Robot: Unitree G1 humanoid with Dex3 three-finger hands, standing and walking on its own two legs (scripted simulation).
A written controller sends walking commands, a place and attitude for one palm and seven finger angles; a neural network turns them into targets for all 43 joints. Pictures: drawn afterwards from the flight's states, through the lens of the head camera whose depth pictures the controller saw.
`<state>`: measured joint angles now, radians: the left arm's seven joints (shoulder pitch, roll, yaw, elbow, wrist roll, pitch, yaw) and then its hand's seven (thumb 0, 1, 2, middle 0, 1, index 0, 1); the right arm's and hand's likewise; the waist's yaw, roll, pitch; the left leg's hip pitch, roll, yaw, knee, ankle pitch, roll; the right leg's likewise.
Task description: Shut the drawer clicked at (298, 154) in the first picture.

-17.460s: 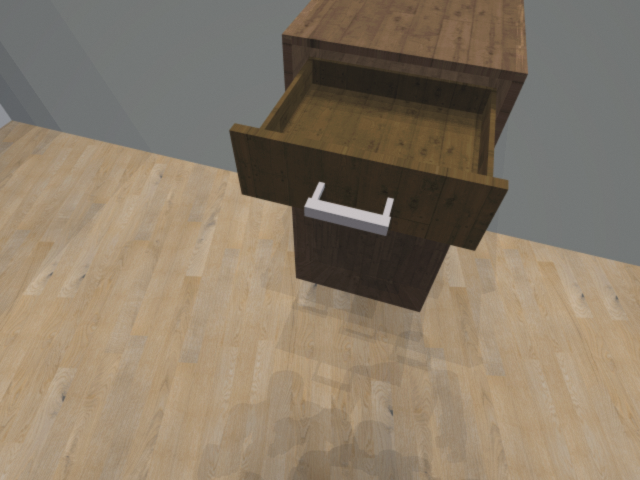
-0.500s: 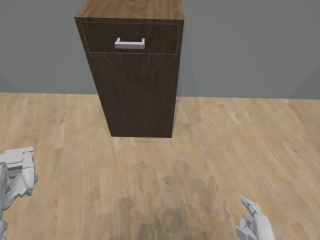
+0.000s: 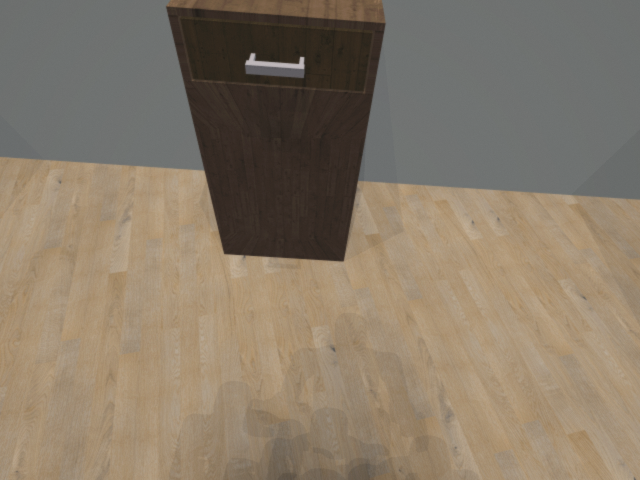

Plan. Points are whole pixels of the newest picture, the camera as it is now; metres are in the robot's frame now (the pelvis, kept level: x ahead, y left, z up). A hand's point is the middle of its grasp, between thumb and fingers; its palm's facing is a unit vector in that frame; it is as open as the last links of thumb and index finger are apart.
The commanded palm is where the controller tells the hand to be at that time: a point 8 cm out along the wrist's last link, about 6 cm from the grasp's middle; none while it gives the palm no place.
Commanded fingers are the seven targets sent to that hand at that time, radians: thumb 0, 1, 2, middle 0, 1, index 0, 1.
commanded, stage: let the arm hang, fingers relaxed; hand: left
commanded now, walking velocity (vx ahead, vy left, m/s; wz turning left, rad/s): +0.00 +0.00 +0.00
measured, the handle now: (276, 64) +0.93 +0.15 +0.03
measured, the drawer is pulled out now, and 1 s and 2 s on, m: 0.00 0.00 0.00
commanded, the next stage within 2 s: look to check the result in 0.76 s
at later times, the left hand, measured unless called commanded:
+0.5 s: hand out of the picture +0.02 +0.18 -0.16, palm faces +0.00 -0.98 -0.22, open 7.1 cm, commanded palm none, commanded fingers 0.00 0.90 0.90 -0.20 -0.30 -0.20 -0.30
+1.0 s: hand out of the picture +0.03 +0.15 -0.16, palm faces +0.00 -0.98 -0.19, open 7.3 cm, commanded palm none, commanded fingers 0.00 0.90 0.90 -0.20 -0.30 -0.20 -0.30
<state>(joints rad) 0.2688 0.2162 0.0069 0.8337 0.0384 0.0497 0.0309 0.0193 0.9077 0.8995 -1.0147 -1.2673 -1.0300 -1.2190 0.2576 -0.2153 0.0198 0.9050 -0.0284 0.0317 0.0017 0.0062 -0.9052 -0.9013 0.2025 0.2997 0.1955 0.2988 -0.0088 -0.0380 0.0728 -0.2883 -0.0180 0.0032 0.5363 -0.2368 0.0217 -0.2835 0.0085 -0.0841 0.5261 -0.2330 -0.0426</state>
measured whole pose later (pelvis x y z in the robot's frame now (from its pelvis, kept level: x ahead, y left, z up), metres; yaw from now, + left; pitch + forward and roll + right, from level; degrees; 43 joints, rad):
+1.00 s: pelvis +0.03 -0.01 +0.01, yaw -2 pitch -1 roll +0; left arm 0.26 0.12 0.00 1.16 0.01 -0.01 0.03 0.01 0.92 0.90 -0.20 -0.30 -0.20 -0.30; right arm 0.30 -0.14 0.00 1.14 -0.02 0.00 -0.04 0.00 -0.91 -0.90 0.20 0.30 0.19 0.30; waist -0.01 0.02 0.05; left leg -0.15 0.00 0.02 0.39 -0.22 0.00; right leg -0.16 0.03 -0.06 0.39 -0.21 -0.06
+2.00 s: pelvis +0.04 -0.02 +0.01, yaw -2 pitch -1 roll +0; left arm 0.23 0.16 0.01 1.15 0.01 -0.02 0.03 0.01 0.91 0.90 -0.20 -0.30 -0.20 -0.30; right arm 0.27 -0.17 0.00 1.14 -0.02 0.00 -0.04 0.00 -0.91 -0.90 0.20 0.30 0.19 0.30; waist -0.01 0.02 0.05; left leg -0.12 0.02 0.03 0.36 -0.22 -0.01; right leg -0.13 0.05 -0.05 0.35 -0.20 -0.06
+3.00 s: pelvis +0.05 -0.02 +0.01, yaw -2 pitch -1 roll +0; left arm 0.18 0.21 0.01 1.15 0.01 -0.02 0.02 0.01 0.91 0.90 -0.20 -0.30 -0.20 -0.30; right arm 0.21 -0.22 0.00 1.14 -0.02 0.00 -0.03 0.00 -0.91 -0.90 0.20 0.30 0.20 0.30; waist -0.01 0.02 0.05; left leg -0.10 0.01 0.03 0.33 -0.21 -0.01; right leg -0.11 0.05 -0.05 0.33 -0.20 -0.06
